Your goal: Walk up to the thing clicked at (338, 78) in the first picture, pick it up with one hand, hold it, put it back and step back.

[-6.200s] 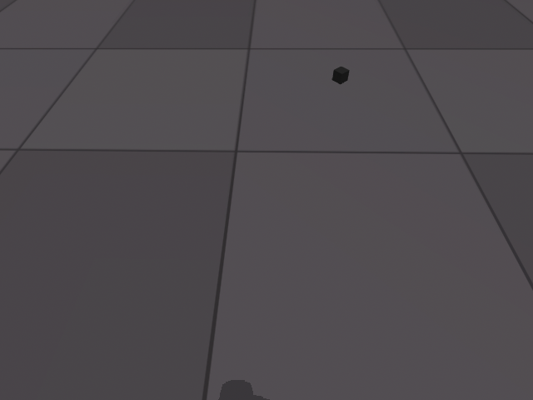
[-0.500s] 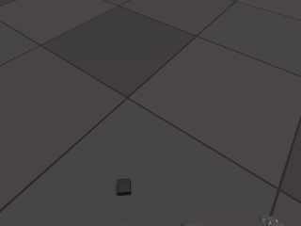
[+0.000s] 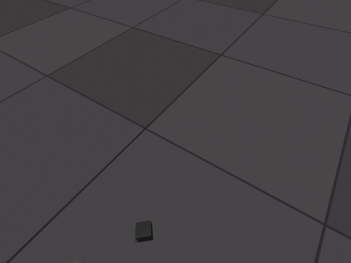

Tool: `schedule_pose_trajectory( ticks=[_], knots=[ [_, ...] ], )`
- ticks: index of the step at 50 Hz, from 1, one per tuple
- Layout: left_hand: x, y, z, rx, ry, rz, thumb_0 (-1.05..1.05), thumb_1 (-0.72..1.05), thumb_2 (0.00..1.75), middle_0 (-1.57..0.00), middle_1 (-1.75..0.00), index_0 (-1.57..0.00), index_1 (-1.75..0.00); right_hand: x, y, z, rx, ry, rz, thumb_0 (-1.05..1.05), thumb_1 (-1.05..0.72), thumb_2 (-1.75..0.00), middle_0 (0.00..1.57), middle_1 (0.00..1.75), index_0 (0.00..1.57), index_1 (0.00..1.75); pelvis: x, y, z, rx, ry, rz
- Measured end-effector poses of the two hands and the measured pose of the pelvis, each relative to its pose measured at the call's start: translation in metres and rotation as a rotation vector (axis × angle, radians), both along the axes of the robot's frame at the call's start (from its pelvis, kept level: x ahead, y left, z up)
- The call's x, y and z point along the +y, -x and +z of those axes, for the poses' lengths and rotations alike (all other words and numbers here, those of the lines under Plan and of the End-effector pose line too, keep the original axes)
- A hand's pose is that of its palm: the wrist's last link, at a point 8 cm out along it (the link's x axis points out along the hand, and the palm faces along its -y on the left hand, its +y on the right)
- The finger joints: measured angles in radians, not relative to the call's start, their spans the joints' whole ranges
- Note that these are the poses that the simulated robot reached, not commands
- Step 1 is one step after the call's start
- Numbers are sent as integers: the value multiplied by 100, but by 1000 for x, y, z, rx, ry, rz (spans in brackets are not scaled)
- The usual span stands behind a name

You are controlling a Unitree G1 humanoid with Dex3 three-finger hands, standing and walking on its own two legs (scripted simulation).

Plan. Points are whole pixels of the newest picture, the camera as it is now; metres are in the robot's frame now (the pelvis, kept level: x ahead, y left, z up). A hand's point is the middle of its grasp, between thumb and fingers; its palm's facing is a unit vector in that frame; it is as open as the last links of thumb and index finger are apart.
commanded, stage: walk up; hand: left
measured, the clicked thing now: (144, 231) +0.41 +0.20 -0.74
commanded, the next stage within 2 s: stand in 0.74 s
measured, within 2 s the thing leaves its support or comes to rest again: neither
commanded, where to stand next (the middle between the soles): +0.05 -0.06 m, yaw +1 degrees
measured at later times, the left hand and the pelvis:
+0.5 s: hand out of the picture +0.11 +0.26 -0.15, palm faces -0.01 -0.95 -0.31, open 7.4 cm; pelvis +0.02 +0.01 +0.00, yaw -1 degrees
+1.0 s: hand out of the picture +0.11 +0.26 -0.15, palm faces -0.01 -0.94 -0.34, open 7.4 cm; pelvis +0.02 +0.01 +0.01, yaw +0 degrees
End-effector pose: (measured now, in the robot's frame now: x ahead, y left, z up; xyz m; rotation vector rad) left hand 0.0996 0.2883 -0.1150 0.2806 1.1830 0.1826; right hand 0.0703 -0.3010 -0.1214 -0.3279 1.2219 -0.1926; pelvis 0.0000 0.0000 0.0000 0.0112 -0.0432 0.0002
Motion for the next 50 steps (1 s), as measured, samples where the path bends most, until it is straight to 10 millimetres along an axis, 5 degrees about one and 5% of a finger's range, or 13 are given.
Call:
schedule_pose_trajectory(
  ticks=[12, 35, 50],
  knots=[
    [10, -3, -1, 34, -4, 3, 0, 90, 90, -20, -30, -21, -30, 1, 4, 6, 25, 18, -24, 1, -91, -90, 20, 30, 21, 30, 5, -8, 3, 13, 3, -9],
    [13, -4, -1, 53, -9, 14, 0, 90, 90, -20, -30, -21, -30, 13, -37, 11, -44, -1, -19, 1, -91, -90, 20, 30, 21, 30, 10, -22, 6, 11, 5, -15],
    [15, -3, 5, 30, -34, 2, 0, 90, 90, -20, -30, -21, -30, 11, -28, 7, -5, -16, -21, 1, -91, -90, 20, 30, 21, 30, 6, -17, 7, 5, 6, -1]
  ],
)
